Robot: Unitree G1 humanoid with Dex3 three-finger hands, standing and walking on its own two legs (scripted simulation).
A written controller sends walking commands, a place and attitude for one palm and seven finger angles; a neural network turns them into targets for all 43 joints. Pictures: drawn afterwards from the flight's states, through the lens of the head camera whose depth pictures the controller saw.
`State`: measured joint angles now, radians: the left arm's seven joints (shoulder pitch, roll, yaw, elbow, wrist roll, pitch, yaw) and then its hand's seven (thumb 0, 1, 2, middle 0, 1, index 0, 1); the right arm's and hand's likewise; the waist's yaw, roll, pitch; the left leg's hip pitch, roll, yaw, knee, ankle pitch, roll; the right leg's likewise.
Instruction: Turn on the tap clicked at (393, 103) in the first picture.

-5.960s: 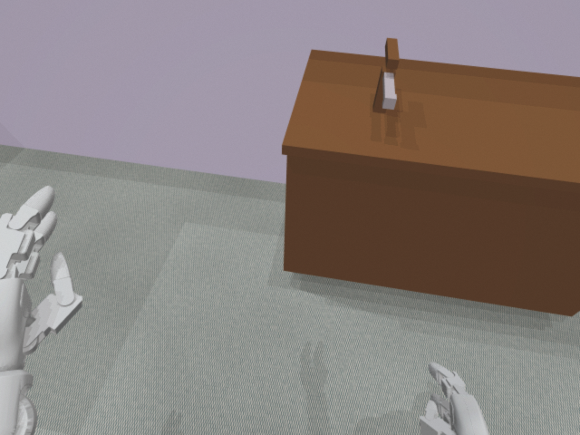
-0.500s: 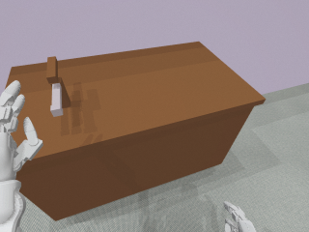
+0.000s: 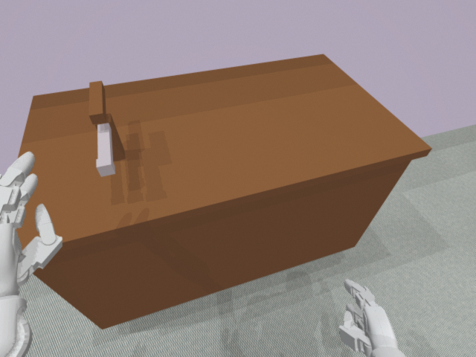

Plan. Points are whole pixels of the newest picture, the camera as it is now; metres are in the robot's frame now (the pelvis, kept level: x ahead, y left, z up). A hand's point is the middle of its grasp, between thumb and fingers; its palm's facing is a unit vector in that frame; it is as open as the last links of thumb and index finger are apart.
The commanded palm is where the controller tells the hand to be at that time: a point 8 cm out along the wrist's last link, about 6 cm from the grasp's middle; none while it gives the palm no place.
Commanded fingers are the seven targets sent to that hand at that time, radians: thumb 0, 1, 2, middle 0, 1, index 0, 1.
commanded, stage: look again from close up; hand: left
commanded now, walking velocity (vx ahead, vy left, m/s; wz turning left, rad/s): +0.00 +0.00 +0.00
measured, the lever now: (105, 166) +0.44 +0.32 +0.05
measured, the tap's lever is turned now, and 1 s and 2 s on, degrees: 0 0 0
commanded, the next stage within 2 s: shuffle to correct the standing spot in 0.34 s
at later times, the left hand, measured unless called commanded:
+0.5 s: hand (89, 229) +0.23 +0.22 +0.16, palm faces +0.44 -0.82 -0.36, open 7.4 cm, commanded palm +0.17 +0.25 +0.17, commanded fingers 0.00 0.90 0.90 -0.20 -0.30 -0.20 -0.30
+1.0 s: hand (123, 180) +0.31 +0.20 +0.16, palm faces +0.42 -0.83 -0.38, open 7.4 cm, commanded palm +0.24 +0.24 +0.17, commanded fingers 0.00 0.90 0.90 -0.20 -0.30 -0.20 -0.30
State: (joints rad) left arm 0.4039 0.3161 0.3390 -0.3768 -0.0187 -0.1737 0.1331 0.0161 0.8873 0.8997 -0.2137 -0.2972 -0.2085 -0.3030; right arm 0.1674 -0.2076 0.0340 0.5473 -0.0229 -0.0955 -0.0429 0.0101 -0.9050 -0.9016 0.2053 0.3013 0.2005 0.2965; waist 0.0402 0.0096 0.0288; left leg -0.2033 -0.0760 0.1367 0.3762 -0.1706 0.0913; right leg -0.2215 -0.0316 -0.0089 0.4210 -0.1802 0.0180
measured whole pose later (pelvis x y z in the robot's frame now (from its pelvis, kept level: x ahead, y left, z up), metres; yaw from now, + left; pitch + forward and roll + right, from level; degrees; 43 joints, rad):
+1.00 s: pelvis +0.09 -0.04 -0.02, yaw +2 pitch +0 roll +0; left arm 0.44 0.37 0.38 -0.55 -0.07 -0.17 0.15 0.02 0.89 0.90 -0.21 -0.30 -0.21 -0.30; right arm 0.19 -0.19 0.03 0.57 0.00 -0.07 -0.05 0.01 -0.91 -0.90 0.20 0.30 0.20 0.30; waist -0.01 -0.01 0.05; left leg -0.21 -0.03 0.09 0.65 -0.45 0.07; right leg -0.31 0.01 -0.04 0.84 -0.46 -0.03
